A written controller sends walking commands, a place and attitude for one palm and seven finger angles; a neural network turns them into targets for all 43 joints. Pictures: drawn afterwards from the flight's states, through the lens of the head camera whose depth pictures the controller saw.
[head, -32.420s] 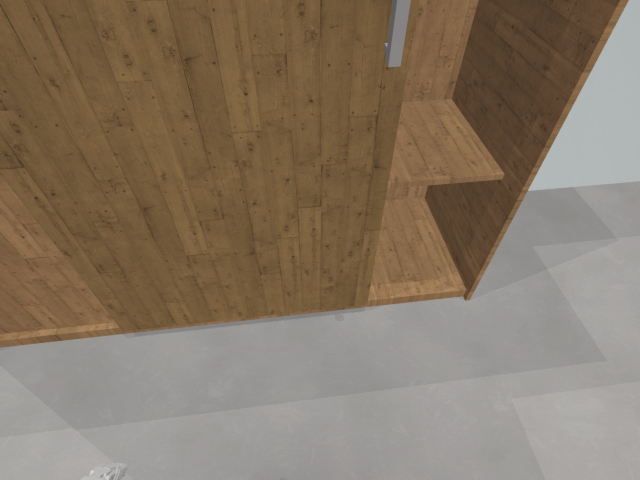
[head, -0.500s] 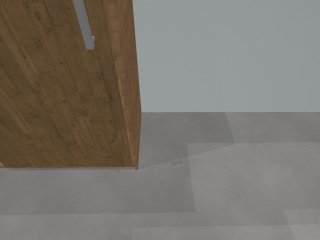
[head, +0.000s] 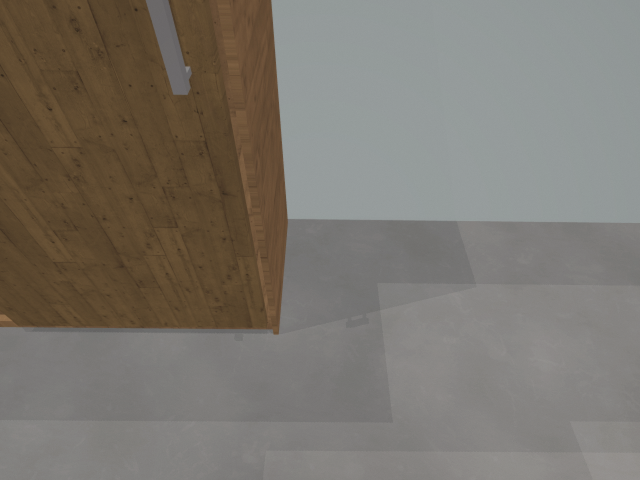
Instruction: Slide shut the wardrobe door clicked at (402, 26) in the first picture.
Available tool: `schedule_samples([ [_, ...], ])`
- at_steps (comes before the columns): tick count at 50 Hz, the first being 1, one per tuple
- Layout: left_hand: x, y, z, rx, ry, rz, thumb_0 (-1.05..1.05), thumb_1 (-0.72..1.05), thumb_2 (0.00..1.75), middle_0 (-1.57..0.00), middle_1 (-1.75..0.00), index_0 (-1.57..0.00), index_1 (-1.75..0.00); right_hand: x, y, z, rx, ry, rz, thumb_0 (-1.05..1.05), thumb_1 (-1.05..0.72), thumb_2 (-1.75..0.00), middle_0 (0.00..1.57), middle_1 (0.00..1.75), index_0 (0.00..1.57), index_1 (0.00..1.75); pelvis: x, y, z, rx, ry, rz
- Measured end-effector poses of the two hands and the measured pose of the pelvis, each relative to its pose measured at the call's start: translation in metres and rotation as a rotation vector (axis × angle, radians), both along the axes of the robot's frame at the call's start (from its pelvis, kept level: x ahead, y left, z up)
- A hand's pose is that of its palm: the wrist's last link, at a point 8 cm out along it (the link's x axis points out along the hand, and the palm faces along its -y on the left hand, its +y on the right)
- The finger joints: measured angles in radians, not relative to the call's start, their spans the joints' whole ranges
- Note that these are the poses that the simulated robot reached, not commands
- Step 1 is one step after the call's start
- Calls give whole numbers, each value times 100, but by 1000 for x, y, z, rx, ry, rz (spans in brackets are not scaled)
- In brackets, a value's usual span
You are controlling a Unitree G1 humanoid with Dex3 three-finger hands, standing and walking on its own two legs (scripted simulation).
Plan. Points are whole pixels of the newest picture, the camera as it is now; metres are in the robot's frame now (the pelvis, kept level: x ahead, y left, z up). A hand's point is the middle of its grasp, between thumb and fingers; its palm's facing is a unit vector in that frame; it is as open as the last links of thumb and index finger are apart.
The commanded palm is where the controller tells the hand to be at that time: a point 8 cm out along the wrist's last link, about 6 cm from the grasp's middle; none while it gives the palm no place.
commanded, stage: look to check the result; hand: left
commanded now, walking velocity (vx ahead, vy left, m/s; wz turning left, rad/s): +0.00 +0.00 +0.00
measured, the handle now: (170, 28) +0.66 +0.26 +0.25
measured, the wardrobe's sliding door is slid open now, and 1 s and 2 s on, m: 0.02 0.02 0.02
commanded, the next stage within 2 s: stand and wait in 0.10 s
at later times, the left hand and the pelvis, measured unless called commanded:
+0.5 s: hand out of the picture +0.09 +0.23 -0.16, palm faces -0.04 -0.94 -0.34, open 7.4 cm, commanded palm none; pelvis +0.01 -0.01 +0.00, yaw +0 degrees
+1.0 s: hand out of the picture +0.08 +0.23 -0.16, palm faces -0.04 -0.94 -0.34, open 7.4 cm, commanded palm none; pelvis +0.01 -0.02 +0.00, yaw +0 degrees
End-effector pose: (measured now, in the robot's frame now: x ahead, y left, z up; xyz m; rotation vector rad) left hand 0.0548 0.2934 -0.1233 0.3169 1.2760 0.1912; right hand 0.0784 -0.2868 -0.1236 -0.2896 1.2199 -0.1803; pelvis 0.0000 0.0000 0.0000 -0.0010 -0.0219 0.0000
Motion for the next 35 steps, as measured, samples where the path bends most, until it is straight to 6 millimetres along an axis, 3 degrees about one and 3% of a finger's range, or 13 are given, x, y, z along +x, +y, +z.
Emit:
schedule_samples([
  [11,16,-8,1,-5,-28,-10,1,91,90,-20,-30,-20,-30,10,-4,1,0,-14,2,1,-90,-89,21,30,20,30,6,-4,0,2,3,-1],
  [23,30,-14,2,-4,-44,-22,1,91,90,-20,-30,-20,-30,4,-12,0,-8,10,-16,1,-90,-89,21,30,20,30,12,-9,1,4,2,-4],
  [35,32,-17,3,2,-42,-24,1,91,90,-20,-30,-20,-30,-2,-17,-1,-5,25,-28,1,-90,-89,21,30,20,30,14,-14,1,5,-1,-7],
])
